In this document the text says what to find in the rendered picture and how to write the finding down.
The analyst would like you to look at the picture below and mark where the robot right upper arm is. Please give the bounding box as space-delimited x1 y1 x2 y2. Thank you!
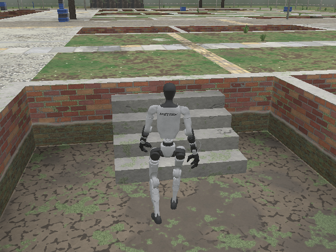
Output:
180 106 193 136

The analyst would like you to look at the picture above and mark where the robot right foot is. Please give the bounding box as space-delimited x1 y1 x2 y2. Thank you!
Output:
171 197 178 209

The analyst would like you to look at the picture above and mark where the robot left upper arm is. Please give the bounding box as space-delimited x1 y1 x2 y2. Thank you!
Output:
144 105 158 133

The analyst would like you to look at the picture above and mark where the robot right hand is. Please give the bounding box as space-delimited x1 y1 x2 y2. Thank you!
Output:
187 154 200 169

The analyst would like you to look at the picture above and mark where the robot left hand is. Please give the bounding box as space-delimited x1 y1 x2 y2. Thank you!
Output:
139 142 152 152

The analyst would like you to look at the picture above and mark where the right robot forearm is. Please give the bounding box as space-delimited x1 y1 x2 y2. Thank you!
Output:
187 129 198 155

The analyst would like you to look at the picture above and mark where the humanoid robot torso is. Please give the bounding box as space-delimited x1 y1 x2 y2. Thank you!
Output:
157 104 181 158

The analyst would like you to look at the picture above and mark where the left robot forearm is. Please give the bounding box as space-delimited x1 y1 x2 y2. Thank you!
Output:
140 125 149 144

